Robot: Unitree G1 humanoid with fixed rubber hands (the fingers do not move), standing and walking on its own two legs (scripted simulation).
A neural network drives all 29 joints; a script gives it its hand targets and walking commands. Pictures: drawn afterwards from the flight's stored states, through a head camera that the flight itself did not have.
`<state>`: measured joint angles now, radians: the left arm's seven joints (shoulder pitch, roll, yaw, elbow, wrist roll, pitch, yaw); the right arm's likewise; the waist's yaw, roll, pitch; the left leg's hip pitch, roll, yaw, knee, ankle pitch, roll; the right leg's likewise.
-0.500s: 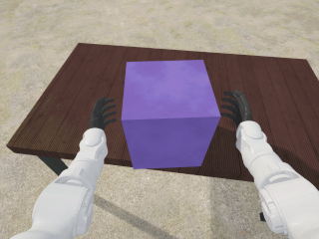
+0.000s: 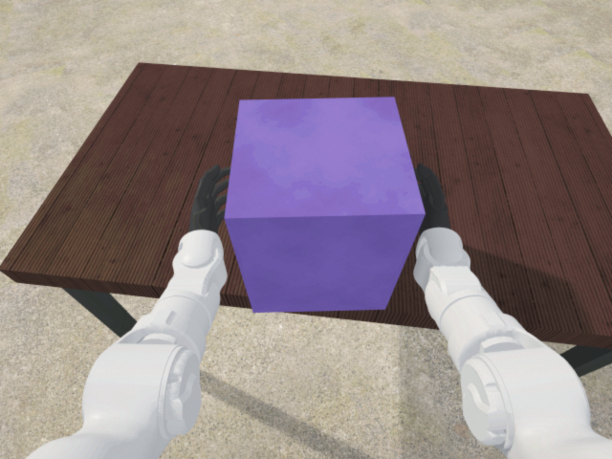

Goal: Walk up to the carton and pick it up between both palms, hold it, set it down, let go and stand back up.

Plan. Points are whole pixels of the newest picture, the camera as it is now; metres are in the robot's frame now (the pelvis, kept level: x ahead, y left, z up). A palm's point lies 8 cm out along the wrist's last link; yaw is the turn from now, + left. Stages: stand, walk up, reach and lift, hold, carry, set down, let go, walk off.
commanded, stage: reach and lift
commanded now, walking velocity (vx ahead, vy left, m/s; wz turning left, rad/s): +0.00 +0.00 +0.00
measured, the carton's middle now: (318, 213) +0.47 +0.01 +0.02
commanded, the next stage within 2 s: none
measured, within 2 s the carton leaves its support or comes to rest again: leaves its support in 1.50 s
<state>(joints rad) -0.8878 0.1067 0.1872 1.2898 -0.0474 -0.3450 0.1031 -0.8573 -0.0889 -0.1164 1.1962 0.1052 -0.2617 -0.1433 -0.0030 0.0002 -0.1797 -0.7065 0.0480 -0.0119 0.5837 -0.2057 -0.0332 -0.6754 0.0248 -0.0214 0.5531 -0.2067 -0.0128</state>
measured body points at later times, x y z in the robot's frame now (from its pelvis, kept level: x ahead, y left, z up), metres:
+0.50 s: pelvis +0.01 +0.01 +0.01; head +0.08 +0.01 +0.45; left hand +0.45 +0.16 +0.06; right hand +0.45 -0.15 +0.06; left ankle +0.03 +0.14 -0.72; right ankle +0.02 -0.11 -0.72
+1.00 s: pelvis +0.02 +0.00 +0.02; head +0.08 +0.02 +0.47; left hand +0.43 +0.16 +0.06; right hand +0.42 -0.14 +0.06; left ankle +0.03 +0.14 -0.72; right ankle +0.02 -0.11 -0.72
